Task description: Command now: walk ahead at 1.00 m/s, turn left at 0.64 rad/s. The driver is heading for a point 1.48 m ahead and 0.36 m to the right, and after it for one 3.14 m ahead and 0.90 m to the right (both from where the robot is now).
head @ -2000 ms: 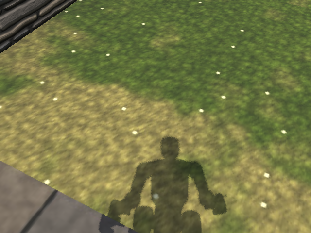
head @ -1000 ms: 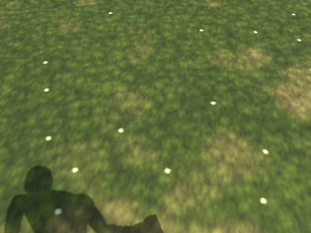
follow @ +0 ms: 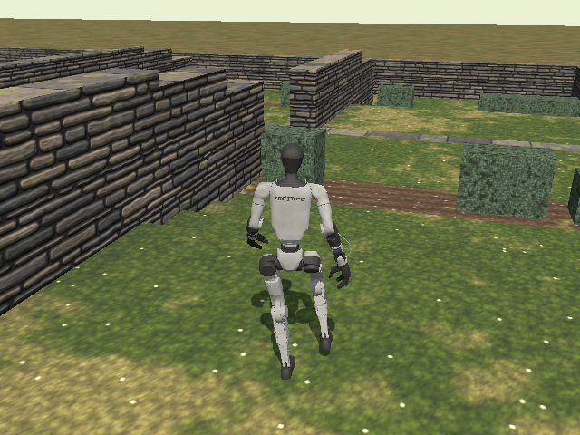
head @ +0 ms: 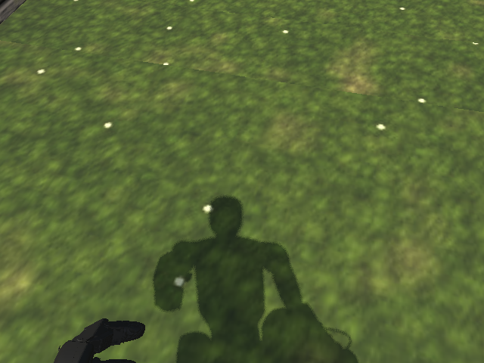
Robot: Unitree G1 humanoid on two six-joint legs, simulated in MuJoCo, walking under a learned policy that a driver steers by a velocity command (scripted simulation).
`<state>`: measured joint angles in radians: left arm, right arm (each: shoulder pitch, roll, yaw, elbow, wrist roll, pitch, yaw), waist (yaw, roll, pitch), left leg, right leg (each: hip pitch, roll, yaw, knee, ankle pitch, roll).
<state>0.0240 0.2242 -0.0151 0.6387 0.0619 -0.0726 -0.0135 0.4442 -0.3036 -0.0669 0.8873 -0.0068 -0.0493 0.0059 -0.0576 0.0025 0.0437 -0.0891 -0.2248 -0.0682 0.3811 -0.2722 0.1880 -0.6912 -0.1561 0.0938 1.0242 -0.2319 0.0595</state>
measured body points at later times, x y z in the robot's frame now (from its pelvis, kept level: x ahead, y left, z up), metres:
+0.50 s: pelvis +0.47 -0.07 +0.01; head +0.49 -0.06 +0.46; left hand +0.34 +0.19 -0.12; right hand +0.74 -0.25 -0.05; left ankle +0.63 +0.10 -0.68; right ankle +0.37 -0.17 -0.73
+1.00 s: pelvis +0.93 -0.06 -0.02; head +0.95 -0.08 +0.43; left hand +1.25 +0.08 -0.07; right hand +0.78 -0.31 -0.15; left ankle +0.76 +0.09 -0.73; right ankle +1.10 -0.20 -0.69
